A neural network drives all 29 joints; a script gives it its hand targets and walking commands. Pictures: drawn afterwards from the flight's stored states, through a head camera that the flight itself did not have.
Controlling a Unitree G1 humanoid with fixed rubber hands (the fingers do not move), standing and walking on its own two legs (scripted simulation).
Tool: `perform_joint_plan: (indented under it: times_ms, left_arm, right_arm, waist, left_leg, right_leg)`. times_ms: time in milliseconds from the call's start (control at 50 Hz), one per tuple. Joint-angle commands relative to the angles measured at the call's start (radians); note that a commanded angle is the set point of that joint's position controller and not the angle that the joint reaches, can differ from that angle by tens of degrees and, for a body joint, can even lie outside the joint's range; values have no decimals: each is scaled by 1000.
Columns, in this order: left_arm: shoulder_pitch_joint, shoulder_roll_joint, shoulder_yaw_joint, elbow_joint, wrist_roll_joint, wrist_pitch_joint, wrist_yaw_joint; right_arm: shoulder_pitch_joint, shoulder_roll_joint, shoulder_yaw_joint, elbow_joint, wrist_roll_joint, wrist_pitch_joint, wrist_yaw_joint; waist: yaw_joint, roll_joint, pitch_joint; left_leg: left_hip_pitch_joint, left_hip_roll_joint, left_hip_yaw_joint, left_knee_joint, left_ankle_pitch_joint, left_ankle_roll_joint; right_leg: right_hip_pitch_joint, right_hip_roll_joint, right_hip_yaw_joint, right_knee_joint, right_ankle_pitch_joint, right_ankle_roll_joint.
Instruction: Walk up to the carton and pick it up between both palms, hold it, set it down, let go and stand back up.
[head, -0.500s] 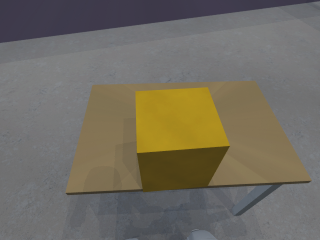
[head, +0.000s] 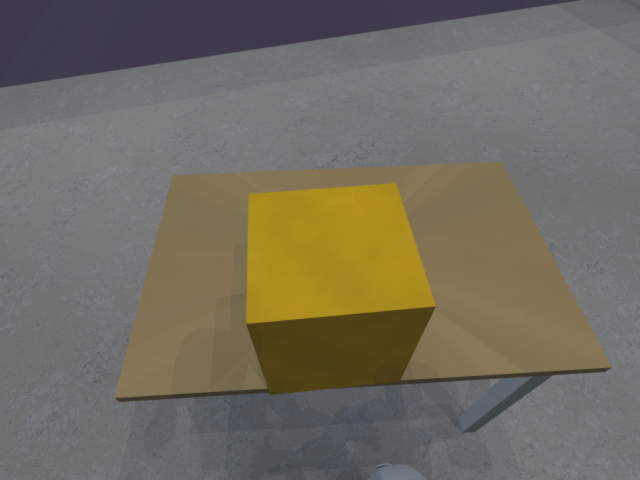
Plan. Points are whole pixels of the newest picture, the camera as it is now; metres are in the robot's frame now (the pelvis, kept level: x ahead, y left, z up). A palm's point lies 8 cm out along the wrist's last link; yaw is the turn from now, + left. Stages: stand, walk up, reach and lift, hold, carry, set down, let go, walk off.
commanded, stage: walk up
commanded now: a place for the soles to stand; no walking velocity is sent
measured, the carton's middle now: (329, 294) +0.37 +0.00 -0.04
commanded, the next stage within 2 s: reach and lift in 0.70 s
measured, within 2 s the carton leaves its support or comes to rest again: neither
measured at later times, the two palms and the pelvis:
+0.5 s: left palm out of the picture +0.06 +0.30 -0.12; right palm out of the picture +0.06 -0.31 -0.11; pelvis +0.00 +0.00 +0.00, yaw +0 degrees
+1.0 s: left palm (142, 443) +0.19 +0.25 -0.09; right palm (561, 468) +0.15 -0.30 -0.11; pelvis +0.01 -0.01 -0.01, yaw +0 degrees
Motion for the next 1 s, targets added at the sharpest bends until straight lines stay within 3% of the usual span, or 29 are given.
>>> perform_joint_plan:
  times_ms: [0,40,60,80,120,180,220,300,320,380,400,420,440,460,500,540,580,620,660,680,700,720,740,780,860,880,900,940,980]
  left_arm:
    - [-118,220,47,-55,11,-18,4]
    - [-124,200,34,-45,15,-16,0]
    - [-117,206,41,-38,16,-16,1]
    - [-77,200,39,-23,10,-17,0]
    - [-61,210,44,-27,11,-22,0]
    - [-85,221,36,-37,16,-24,3]
    - [-95,233,46,-39,10,-24,4]
    - [-93,240,46,-34,15,-27,7]
    - [-107,221,45,-36,13,-23,7]
    - [-102,201,41,-40,13,-17,1]
    - [-88,198,39,-29,15,-15,-1]
    - [-73,198,40,-28,17,-14,-1]
    - [-58,192,45,-33,15,-15,0]
    - [-47,207,50,-26,16,-17,1]
    - [-61,230,52,-35,13,-25,6]
    - [-58,244,52,-41,12,-26,9]
    - [-100,213,39,-42,14,-23,7]
    - [-90,190,31,-38,12,-21,5]
    - [-82,219,38,-34,19,-17,4]
    - [-79,205,38,-47,15,-19,4]
    - [-430,148,73,-334,15,239,39]
    - [-427,131,51,-379,18,362,50]
    - [-432,128,51,-413,19,408,45]
    - [-436,122,67,-493,50,489,37]
    - [-354,135,99,-573,65,541,31]
    - [-340,138,106,-613,64,544,30]
    - [-274,115,113,-572,81,549,25]
    - [-238,111,130,-576,106,532,12]
    - [-210,107,145,-563,102,524,5]
  right_arm:
    - [33,-223,-50,-1,9,-24,-6]
    - [-25,-241,-50,-24,13,-27,-5]
    - [-46,-245,-48,-31,15,-30,-7]
    - [-64,-252,-48,-23,11,-31,-3]
    - [-92,-235,-46,-42,12,-26,-6]
    - [-70,-216,-38,-47,19,-22,-3]
    - [-54,-220,-39,-32,20,-16,-3]
    - [-41,-206,-38,-19,20,-11,-2]
    - [-30,-214,-39,-4,13,-12,0]
    - [-46,-232,-41,-6,13,-18,-1]
    - [-59,-247,-38,-10,8,-22,-5]
    - [-82,-251,-46,-24,11,-21,-4]
    - [-89,-236,-38,-26,14,-23,-4]
    - [-90,-254,-40,-27,15,-23,-4]
    - [-96,-222,-39,-47,19,-15,-2]
    - [-64,-213,-41,-21,22,-11,-1]
    - [-29,-210,-38,-11,18,-11,-3]
    - [-70,-223,-37,-17,16,-15,-1]
    - [-89,-227,-38,-32,17,-15,-1]
    - [-86,-233,-42,-32,6,-18,-2]
    - [-429,-44,-190,-65,-107,-166,29]
    - [-320,-132,-205,-51,-138,-157,76]
    - [-314,-148,-217,-104,-132,-151,85]
    - [-286,-144,-208,-161,-113,-108,87]
    - [-196,-151,-190,-231,-62,-63,81]
    - [-182,-154,-186,-243,-40,-61,75]
    - [-147,-155,-169,-258,-34,-56,78]
    - [-113,-152,-148,-284,-22,-56,66]
    - [-116,-146,-132,-304,-5,-57,59]
  waist:
    - [-38,-3,-118]
    - [-21,-32,-104]
    - [-6,3,-109]
    - [10,37,-105]
    - [14,34,-139]
    - [-12,-24,-139]
    - [-12,-12,-123]
    - [-22,-64,-132]
    - [-27,-15,-136]
    - [-13,36,-105]
    - [-1,23,-106]
    - [4,52,-97]
    - [20,24,-145]
    - [20,14,-162]
    - [-1,-20,-140]
    - [-13,-16,-141]
    - [-31,-15,-150]
    - [-5,9,-141]
    - [-7,-16,-160]
    - [-5,26,-165]
    - [29,55,-28]
    - [3,50,-16]
    - [-14,23,-34]
    - [3,-31,-20]
    - [2,-46,-74]
    - [0,-19,-106]
    - [20,-58,-119]
    - [23,-31,-127]
    - [29,-55,-126]
  left_leg:
    - [131,68,-138,-277,-25,64]
    - [100,140,-203,-324,-75,92]
    - [72,169,-223,-343,-48,108]
    - [72,165,-183,-327,4,108]
    - [55,114,-120,-274,10,79]
    - [69,82,-111,-239,-26,47]
    - [74,71,-104,-216,-56,56]
    - [97,43,-89,-181,-6,43]
    - [104,45,-94,-226,-13,42]
    - [98,119,-154,-313,-47,81]
    - [69,151,-194,-334,-55,102]
    - [49,165,-184,-327,-68,99]
    - [54,160,-173,-305,2,104]
    - [58,140,-140,-264,44,88]
    - [43,72,-71,-173,14,53]
    - [92,42,-78,-165,8,32]
    - [130,64,-110,-239,19,48]
    - [112,110,-129,-262,12,72]
    - [89,106,-124,-256,-11,66]
    - [104,111,-118,-260,26,70]
    - [-317,-5,-25,-113,-216,-25]
    - [-375,28,-30,-128,-268,5]
    - [-373,30,-22,-74,-252,7]
    - [-304,10,3,-43,-191,4]
    - [-167,7,-14,-41,-30,-20]
    - [-133,-3,-15,-38,20,-29]
    - [-109,-12,-22,-42,88,-25]
    - [-82,-17,-22,-69,130,-26]
    - [-87,-28,-17,-79,151,-24]
  right_leg:
    - [-78,-132,219,-185,-55,-103]
    - [-37,-57,109,-99,6,-65]
    - [-12,-50,73,-74,20,-66]
    - [4,-50,53,-70,62,-55]
    - [73,-79,86,-113,124,-83]
    - [33,-106,155,-134,113,-114]
    - [10,-111,171,-166,68,-111]
    - [1,-149,256,-216,51,-120]
    - [-1,-139,224,-199,35,-113]
    - [-39,-72,127,-123,32,-84]
    - [-8,-50,74,-89,41,-67]
    - [20,-43,63,-90,44,-72]
    - [68,-53,49,-85,79,-73]
    - [88,-55,51,-93,136,-75]
    - [57,-106,161,-164,142,-101]
    - [14,-148,241,-198,106,-125]
    - [-6,-125,198,-172,90,-115]
    - [7,-89,134,-151,88,-88]
    - [47,-90,129,-165,91,-80]
    - [40,-80,103,-142,127,-80]
    - [-17,-31,-205,48,-262,-69]
    - [42,-2,-203,132,-242,-70]
    - [36,-14,-195,134,-226,-81]
    - [13,-34,-141,79,-205,-81]
    - [-7,-39,-118,26,-31,-68]
    - [36,-38,-118,16,43,-58]
    - [61,-27,-118,9,154,-52]
    - [128,-25,-129,-9,222,-30]
    - [169,-25,-118,-22,276,-13]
